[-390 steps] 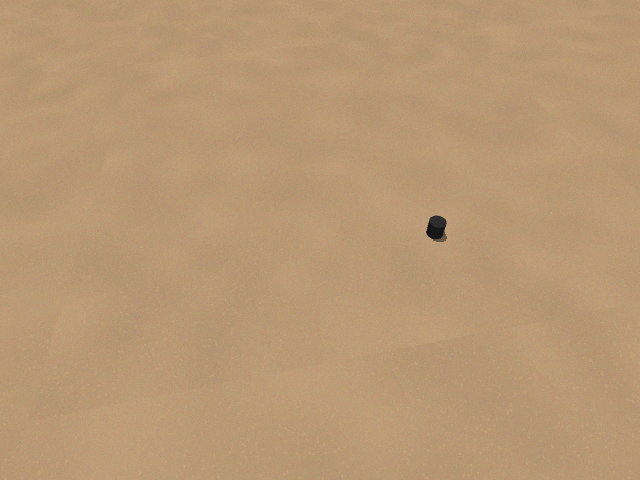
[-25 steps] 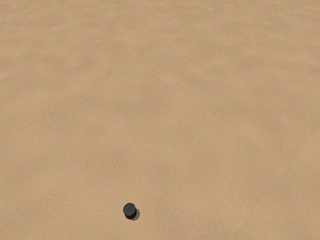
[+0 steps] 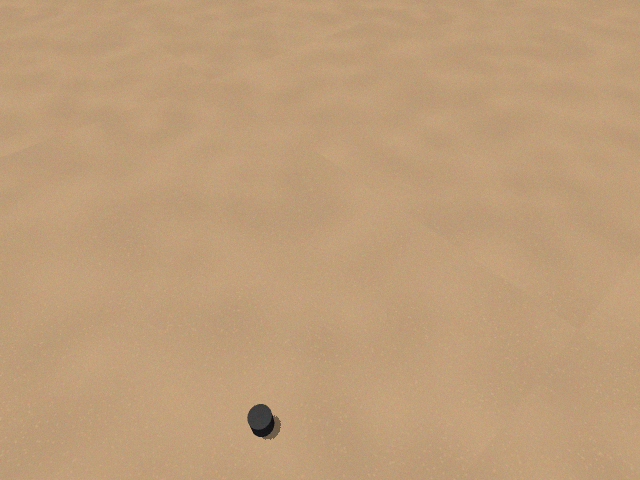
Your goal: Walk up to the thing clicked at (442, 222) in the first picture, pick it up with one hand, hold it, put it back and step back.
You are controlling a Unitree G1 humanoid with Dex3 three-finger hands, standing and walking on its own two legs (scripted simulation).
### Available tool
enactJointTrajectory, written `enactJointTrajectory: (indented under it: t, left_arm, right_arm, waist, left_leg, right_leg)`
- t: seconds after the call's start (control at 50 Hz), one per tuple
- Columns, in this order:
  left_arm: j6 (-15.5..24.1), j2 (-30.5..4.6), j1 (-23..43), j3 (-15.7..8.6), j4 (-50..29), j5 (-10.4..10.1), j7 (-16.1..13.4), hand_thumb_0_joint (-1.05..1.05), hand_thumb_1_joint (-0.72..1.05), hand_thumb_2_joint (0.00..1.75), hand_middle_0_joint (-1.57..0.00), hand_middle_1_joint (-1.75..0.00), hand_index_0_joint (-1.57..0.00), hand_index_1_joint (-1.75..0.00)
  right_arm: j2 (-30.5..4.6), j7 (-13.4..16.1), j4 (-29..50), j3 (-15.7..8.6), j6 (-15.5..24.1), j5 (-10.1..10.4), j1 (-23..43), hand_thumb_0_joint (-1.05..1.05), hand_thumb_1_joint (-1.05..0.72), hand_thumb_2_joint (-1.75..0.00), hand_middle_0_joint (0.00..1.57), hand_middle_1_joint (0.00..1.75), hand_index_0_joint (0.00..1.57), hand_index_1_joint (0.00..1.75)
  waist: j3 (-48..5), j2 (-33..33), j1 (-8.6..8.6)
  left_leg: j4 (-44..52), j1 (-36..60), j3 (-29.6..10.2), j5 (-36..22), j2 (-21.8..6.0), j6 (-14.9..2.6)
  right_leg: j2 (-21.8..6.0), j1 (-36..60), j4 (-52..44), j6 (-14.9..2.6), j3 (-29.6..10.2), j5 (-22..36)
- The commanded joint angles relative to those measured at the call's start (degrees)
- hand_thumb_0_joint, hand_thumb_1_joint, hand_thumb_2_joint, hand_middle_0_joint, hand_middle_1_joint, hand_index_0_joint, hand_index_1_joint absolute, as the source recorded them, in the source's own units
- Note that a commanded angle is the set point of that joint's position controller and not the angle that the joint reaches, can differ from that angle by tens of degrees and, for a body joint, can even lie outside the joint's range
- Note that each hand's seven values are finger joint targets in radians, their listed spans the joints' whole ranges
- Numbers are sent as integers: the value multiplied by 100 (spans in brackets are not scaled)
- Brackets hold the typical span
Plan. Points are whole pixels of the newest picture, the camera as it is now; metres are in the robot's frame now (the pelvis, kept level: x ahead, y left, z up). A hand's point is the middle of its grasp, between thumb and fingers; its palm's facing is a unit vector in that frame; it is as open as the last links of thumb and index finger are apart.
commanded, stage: stand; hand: left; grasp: from above
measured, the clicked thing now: (261, 420) +0.42 +0.22 -0.75
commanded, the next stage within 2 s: rise first in 0.18 s
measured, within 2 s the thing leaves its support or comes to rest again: neither
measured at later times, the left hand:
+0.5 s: hand out of the picture +0.14 +0.25 -0.17, palm faces +0.01 -0.95 -0.33, open 8.8 cm
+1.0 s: hand out of the picture +0.13 +0.26 -0.23, palm faces -0.13 -0.89 -0.44, open 14.0 cm
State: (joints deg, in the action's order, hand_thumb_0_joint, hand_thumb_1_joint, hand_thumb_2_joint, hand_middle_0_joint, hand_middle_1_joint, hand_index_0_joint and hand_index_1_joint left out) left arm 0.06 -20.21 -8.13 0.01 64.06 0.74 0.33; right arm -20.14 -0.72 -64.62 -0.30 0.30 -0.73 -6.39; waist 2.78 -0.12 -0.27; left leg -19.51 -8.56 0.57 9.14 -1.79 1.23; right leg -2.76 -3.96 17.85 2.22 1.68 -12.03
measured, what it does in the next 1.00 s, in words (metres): lowers itself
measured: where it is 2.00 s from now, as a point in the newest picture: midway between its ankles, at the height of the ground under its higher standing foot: outside the picture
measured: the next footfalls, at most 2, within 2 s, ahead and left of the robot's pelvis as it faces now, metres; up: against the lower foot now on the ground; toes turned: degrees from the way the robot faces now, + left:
none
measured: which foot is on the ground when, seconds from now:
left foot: down 0.00-1.00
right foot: down 0.00-1.00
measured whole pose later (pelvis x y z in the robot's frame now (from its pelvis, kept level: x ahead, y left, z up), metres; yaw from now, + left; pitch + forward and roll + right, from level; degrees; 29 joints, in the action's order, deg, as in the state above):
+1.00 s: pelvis -0.01 +0.00 -0.09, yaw -1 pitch +17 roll -2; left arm -8.6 -18.4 -10.0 -9.4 34.9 12.6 0.6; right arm -13.5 1.2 -34.9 -2.8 6.4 -0.1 -10.8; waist -5.2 0.0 1.0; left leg -61.9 -51.4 -1.1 27.2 -3.5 1.4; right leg -1.6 -46.4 60.4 2.0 1.0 -30.4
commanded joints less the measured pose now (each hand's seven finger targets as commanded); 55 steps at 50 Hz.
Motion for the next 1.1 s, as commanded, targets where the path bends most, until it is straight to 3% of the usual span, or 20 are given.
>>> enactJointTrajectory:
  t: [0.0,0.24,0.26,0.28,0.3,0.32,0.34,0.38,0.42,0.46,0.48,0.54,0.62,0.66,0.72,0.76,0.86,0.88,0.9,1.08]
  left_arm:
    - [152,-1236,159,-259,-345,9,-91,0,90,90,-20,-30,-20,-30]
    - [140,-1240,149,-268,-314,19,-77,0,90,90,-20,-30,-20,-30]
    - [131,-1248,197,-273,-325,12,-75,0,82,96,-14,-38,-14,-38]
    - [741,-312,2208,-253,-2335,-302,-162,0,74,100,-20,-46,-16,-46]
    - [707,-554,2952,-350,-2103,-302,-207,0,66,97,-21,-54,-17,-54]
    - [467,-830,2053,-578,-1071,-227,-239,0,58,97,-18,-62,-15,-62]
    - [369,-995,1547,-731,-628,-160,-184,0,50,94,-17,-70,-15,-70]
    - [371,-1492,1769,-1020,-799,42,-117,0,34,92,-14,-83,-15,-83]
    - [258,-1324,1112,-1120,-367,317,34,0,19,92,-9,-97,-13,-94]
    - [115,-1276,478,-1326,-372,535,125,0,4,94,-6,-104,-9,-100]
    - [69,-1270,654,-1308,-747,606,123,0,-4,96,-5,-106,-9,-103]
    - [-285,-902,697,-1087,-876,745,85,0,-28,100,-5,-107,-6,-106]
    - [-568,-1030,739,-1184,-1505,849,-9,0,-51,100,-6,-108,-6,-108]
    - [-593,-894,731,-1136,-1701,926,-25,0,-54,99,-7,-108,-7,-108]
    - [-469,-1055,888,-1325,-2418,1002,-79,0,-56,100,-6,-108,-6,-109]
    - [-435,-907,557,-1317,-2602,1024,-106,0,-55,100,-6,-109,-5,-110]
    - [-567,-1011,28,-1349,-3478,1188,-84,0,-56,102,-6,-108,-4,-110]
    - [-624,-968,-75,-1346,-3472,1192,-77,0,-55,102,-5,-107,-4,-109]
    - [-675,-1013,-164,-1376,-3644,1198,-63,0,-56,101,-6,-108,-5,-109]
    - [-946,-855,-653,-1291,-4078,1431,-79,0,-53,97,-4,-108,-5,-108]
  right_arm:
    - [-1246,107,337,-214,120,33,246,0,-90,-90,20,30,20,30]
    - [-1241,97,345,-204,112,22,231,0,-90,-90,20,30,20,30]
    - [-1222,95,349,-200,114,18,215,0,-93,-92,20,30,20,30]
    - [-282,217,2017,46,418,409,170,0,-101,-93,20,30,20,30]
    - [-470,277,1692,-3,402,411,-158,0,-95,-92,20,30,20,30]
    - [-616,316,1607,-65,343,412,-344,0,-95,-92,20,30,20,30]
    - [-659,314,1764,-137,293,409,-410,0,-91,-91,20,30,20,30]
    - [-639,390,1921,-309,315,344,-621,0,-92,-90,20,30,20,30]
    - [-570,343,2094,-437,343,223,-794,0,-94,-91,20,30,20,30]
    - [-515,278,2304,-513,349,150,-811,0,-93,-91,20,30,20,30]
    - [-491,270,2498,-539,351,153,-783,0,-95,-91,20,30,20,30]
    - [-397,236,2797,-490,357,192,-600,0,-91,-90,20,30,20,30]
    - [-362,177,3217,-507,435,208,-481,0,-90,-90,20,30,20,30]
    - [-331,166,3295,-528,520,198,-568,0,-89,-90,20,30,20,30]
    - [-291,174,3385,-562,659,164,-662,0,-88,-90,20,30,20,30]
    - [-258,193,3429,-567,747,141,-710,0,-88,-90,20,30,20,30]
    - [-232,273,3567,-588,824,108,-700,0,-89,-90,20,30,20,30]
    - [-260,282,3592,-596,842,109,-701,0,-88,-90,20,30,20,30]
    - [-246,287,3587,-586,853,94,-670,0,-90,-90,20,30,20,30]
    - [-140,281,3866,-513,987,60,-474,0,-87,-89,20,30,20,30]
  waist:
    - [-463,11,30]
    - [-239,-18,24]
    - [-268,-19,37]
    - [37,-281,697]
    - [-200,-163,583]
    - [-51,85,517]
    - [-35,231,305]
    - [-855,103,185]
    - [-1349,81,159]
    - [-1794,-155,-141]
    - [-2011,-305,-137]
    - [-1464,-312,-86]
    - [-1362,-66,-1]
    - [-1374,25,71]
    - [-1779,-177,95]
    - [-2004,-185,147]
    - [-2446,-348,121]
    - [-2398,-378,200]
    - [-2430,-438,123]
    - [-2352,-281,188]
  left_leg:
    - [169,317,-464,-998,-592,-236]
    - [301,160,-514,-495,-565,-214]
    - [293,142,-511,-564,-575,-227]
    - [-22,-326,248,275,163,-129]
    - [-123,-217,236,403,199,-118]
    - [-231,-441,225,554,218,-143]
    - [-421,-706,219,408,163,-151]
    - [-751,-673,183,-47,171,-147]
    - [-1204,-940,158,-349,219,-145]
    - [-1472,-1062,155,-642,264,-99]
    - [-1505,-987,172,-701,277,-83]
    - [-1598,-1485,132,-328,235,-39]
    - [-1948,-2023,96,297,178,-79]
    - [-2223,-2245,88,422,154,-100]
    - [-2695,-2447,34,379,102,-102]
    - [-2946,-2518,12,245,80,-108]
    - [-3316,-2553,-9,-96,23,-142]
    - [-3378,-2589,-14,-70,22,-133]
    - [-3463,-2655,-34,-191,7,-135]
    - [-4023,-3433,-75,188,18,-171]
  right_leg:
    - [-577,-92,-322,-262,-395,915]
    - [-537,-225,-366,-265,-391,445]
    - [-554,-151,-333,-288,-391,500]
    - [260,-1571,120,-249,-15,221]
    - [252,-1332,182,-261,56,116]
    - [298,-1402,212,-290,127,-119]
    - [332,-1442,388,-279,173,-126]
    - [295,-1425,754,-286,114,297]
    - [267,-1538,1197,-279,66,639]
    - [269,-1444,1523,-313,59,779]
    - [270,-1432,1575,-320,31,805]
    - [323,-1949,1638,-332,79,322]
    - [355,-2489,1938,-307,108,-332]
    - [359,-2818,2222,-294,102,-429]
    - [348,-3211,2744,-299,81,-398]
    - [350,-3367,3039,-288,70,-271]
    - [303,-3524,3342,-279,5,59]
    - [315,-3616,3401,-272,1,27]
    - [308,-3671,3474,-274,14,77]
    - [314,-4224,3931,-275,64,-189]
